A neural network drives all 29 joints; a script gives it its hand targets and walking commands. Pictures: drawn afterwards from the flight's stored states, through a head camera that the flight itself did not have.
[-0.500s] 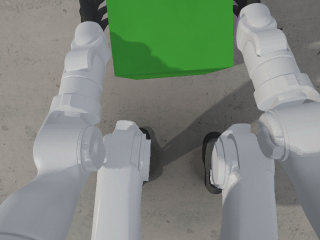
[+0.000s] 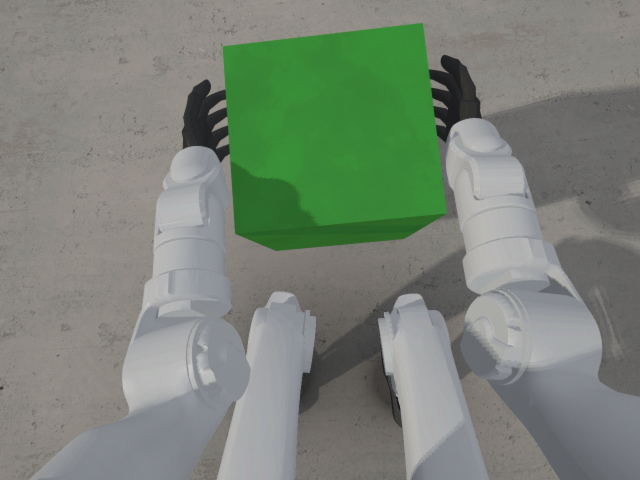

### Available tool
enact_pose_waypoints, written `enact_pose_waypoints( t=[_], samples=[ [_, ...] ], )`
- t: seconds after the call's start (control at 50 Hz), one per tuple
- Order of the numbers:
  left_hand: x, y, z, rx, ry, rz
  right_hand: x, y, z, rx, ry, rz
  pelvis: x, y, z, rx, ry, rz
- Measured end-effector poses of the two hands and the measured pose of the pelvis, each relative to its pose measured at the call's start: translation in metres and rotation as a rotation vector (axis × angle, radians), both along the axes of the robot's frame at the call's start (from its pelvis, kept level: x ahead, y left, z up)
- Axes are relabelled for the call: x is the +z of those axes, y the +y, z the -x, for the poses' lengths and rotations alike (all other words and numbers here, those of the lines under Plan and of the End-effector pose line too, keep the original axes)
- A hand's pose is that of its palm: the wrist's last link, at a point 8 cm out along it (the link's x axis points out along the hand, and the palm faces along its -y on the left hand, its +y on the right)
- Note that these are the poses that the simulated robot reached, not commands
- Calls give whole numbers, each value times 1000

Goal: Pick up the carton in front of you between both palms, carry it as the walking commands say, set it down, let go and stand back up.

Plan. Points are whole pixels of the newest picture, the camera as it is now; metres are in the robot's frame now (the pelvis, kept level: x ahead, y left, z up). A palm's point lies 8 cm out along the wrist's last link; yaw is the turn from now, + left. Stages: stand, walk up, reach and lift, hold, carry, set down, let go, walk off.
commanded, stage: reach and lift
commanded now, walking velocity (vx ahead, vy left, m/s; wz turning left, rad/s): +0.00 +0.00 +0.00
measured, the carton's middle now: (332, 163) +0.49 +0.02 -0.13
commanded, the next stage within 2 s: none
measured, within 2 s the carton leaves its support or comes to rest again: neither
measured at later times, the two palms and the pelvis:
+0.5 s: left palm (142, 116) +0.45 +0.16 +0.09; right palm (541, 90) +0.46 -0.14 +0.09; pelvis +0.05 +0.00 +0.13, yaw +0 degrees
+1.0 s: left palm out of the picture +0.41 +0.16 +0.24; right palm out of the picture +0.42 -0.14 +0.24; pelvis +0.10 +0.00 +0.26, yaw +0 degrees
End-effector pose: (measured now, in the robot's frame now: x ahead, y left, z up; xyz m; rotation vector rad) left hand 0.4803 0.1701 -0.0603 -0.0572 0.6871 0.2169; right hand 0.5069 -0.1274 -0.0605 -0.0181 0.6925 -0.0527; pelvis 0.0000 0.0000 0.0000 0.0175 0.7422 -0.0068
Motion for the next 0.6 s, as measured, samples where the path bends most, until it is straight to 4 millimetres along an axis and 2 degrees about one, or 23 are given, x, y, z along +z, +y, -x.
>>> enact_pose_waypoints(
  t=[0.22, 0.6],
  samples=[
    [59, -4, 11, -14, -11, 5, 58, -5, 17, -26, -10, -9, 50, 1, -16, -2, -31, 7],
    [185, -9, 39, -31, 0, 15, 184, -10, 53, -60, 2, -15, 161, 1, -57, 3, -215, 13]
  ],
)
